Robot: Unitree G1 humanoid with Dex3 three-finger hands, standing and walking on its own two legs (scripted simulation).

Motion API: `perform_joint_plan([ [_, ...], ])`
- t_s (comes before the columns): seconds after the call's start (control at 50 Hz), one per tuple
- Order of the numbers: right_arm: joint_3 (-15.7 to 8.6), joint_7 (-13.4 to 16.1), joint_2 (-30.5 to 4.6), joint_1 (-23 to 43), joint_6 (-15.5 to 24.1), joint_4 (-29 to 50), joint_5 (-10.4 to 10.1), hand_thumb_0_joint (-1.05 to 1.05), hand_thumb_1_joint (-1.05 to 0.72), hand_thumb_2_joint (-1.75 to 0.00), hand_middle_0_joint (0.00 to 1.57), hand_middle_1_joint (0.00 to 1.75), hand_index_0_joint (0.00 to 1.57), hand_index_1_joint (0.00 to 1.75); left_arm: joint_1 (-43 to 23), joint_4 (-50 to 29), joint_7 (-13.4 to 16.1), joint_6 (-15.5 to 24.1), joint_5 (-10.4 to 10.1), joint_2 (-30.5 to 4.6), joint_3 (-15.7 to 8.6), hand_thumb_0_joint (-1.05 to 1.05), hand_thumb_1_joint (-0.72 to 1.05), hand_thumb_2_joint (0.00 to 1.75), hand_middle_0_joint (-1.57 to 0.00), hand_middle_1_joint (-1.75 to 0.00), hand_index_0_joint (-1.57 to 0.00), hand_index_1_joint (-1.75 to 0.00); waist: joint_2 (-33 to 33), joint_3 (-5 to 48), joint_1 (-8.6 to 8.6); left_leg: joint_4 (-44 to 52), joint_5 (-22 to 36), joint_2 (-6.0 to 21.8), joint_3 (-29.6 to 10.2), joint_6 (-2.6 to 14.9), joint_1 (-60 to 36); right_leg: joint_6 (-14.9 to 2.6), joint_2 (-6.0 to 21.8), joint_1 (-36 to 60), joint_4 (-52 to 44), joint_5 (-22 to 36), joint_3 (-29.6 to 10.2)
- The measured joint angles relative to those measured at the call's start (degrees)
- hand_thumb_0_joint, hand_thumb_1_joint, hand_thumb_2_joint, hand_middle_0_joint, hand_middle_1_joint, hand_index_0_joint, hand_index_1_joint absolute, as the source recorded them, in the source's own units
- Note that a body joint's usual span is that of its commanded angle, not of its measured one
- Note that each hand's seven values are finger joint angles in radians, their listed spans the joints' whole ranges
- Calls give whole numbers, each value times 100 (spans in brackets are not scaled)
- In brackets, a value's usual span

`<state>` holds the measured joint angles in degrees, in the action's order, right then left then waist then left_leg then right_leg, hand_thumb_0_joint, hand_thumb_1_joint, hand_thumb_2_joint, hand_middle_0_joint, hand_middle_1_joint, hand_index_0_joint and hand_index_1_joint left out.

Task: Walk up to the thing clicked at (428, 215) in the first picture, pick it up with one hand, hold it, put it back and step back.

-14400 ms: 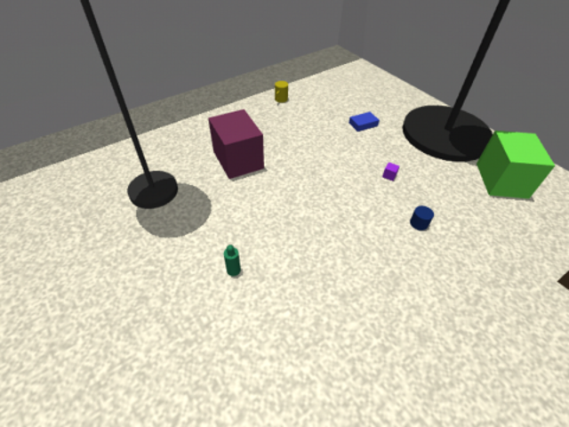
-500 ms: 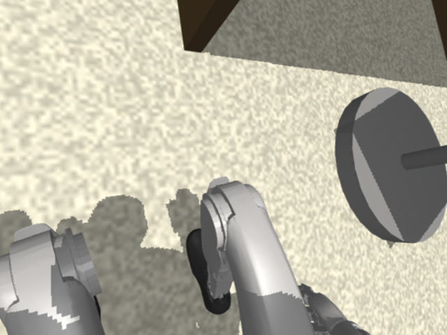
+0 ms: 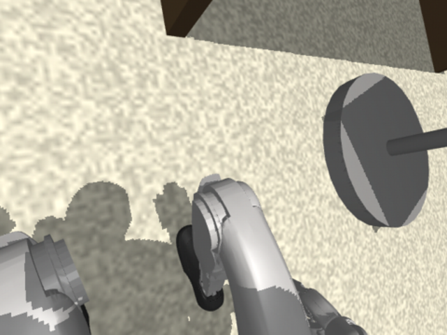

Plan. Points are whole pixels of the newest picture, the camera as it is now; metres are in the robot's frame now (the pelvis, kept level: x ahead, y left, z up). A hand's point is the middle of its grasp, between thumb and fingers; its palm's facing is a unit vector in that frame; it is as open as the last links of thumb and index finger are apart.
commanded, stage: rest palm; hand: left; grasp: from above
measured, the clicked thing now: out of the picture +0.46 +0.41 -0.27
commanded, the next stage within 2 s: close in 1.44 s
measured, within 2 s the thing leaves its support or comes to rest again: neither
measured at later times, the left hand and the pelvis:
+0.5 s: hand out of the picture +0.43 +0.40 -0.23, palm faces -0.44 -0.17 -0.88, open 14.4 cm; pelvis +0.00 +0.00 +0.00, yaw -1 degrees
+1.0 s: hand out of the picture +0.43 +0.40 -0.24, palm faces -0.45 -0.16 -0.88, open 14.2 cm; pelvis +0.00 +0.00 +0.00, yaw -2 degrees
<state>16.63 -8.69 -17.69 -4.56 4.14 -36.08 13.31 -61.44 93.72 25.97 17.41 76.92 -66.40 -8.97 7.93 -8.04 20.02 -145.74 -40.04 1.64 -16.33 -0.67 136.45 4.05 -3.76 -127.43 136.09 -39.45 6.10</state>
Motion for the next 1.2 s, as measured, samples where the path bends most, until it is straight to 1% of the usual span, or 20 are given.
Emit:
perform_joint_plan([
  [0.16,49,-33,-63,118,50,108,3,0,-90,-90,20,30,20,29,76,-63,-162,31,-179,-37,-9,0,-55,100,-8,-99,-7,-99,31,-108,-44,-12,-27,2,-25,-18,-67,35,3,61,4,-15,16],
  [0.28,87,-36,-89,197,28,130,27,0,-90,-90,20,30,20,29,104,-54,-178,168,-160,-92,19,0,-56,101,-8,-98,-6,-99,85,-156,-71,-18,-40,9,-51,-25,-109,50,-5,102,-9,-10,36],
  [0.42,155,-37,-95,250,5,83,78,0,-90,-90,20,30,20,29,84,-1,24,297,-88,-129,51,0,-57,103,-9,-98,-6,-100,153,-173,-82,-46,-49,8,-100,-19,-135,44,-16,148,-23,4,78],
  [0.5,164,-48,-98,229,33,75,98,0,-90,-90,20,30,20,29,48,108,144,283,-25,-137,82,0,-57,103,-8,-98,-5,-100,171,-164,-62,-74,-35,5,-104,-5,-109,-7,-17,135,-7,18,88],
  [0.58,192,-57,-103,215,75,72,120,0,-90,-90,20,30,20,29,32,152,240,231,44,-168,83,0,-57,103,-8,-98,-5,-101,187,-193,-43,-105,-22,9,-107,20,-88,9,-28,129,4,33,87],
  [0.66,233,-67,-100,202,121,61,147,0,-90,-90,20,30,20,29,-2,232,314,165,6,-209,68,0,-57,103,-8,-99,-5,-101,202,-194,-16,-134,-21,23,-111,41,-68,6,-42,114,12,54,91],
  [0.74,253,-79,-104,175,177,55,159,0,-90,-90,20,30,20,29,-24,295,296,91,-7,-221,122,0,-56,102,-8,-100,-6,-102,186,-186,7,-165,-27,28,-116,58,-48,-6,-42,104,27,61,98],
  [0.86,285,-98,-111,144,222,83,182,0,-90,-90,20,30,20,29,-10,237,257,52,-45,-235,94,0,-55,102,-8,-101,-6,-103,177,-198,18,-189,-32,28,-131,66,-44,14,-40,113,32,59,110],
  [0.94,276,-124,-110,128,261,80,174,0,-90,-90,20,30,20,29,5,245,194,9,-92,-205,145,0,-54,101,-8,-102,-6,-103,162,-185,20,-185,-31,27,-130,64,-38,2,-32,108,30,59,114],
  [1.02,283,-129,-116,119,262,109,164,0,-90,-90,20,30,20,29,83,175,135,10,-118,-185,78,0,-54,102,-8,-102,-7,-103,169,-195,2,-177,-40,33,-138,51,-58,12,-32,116,22,64,119],
  [1.1,303,-147,-134,153,269,96,164,0,-90,-90,20,30,20,29,79,143,141,45,-138,-183,122,0,-53,102,-9,-103,-7,-104,172,-192,-12,-164,-32,23,-145,38,-67,31,-20,123,15,65,125],
  [1.2,265,-129,-160,189,289,125,154,0,-90,-90,20,30,20,29,53,148,107,68,-156,-198,135,0,-52,103,-9,-104,-7,-105,168,-237,-19,-164,-17,18,-140,47,-58,45,-16,125,13,69,122],
])
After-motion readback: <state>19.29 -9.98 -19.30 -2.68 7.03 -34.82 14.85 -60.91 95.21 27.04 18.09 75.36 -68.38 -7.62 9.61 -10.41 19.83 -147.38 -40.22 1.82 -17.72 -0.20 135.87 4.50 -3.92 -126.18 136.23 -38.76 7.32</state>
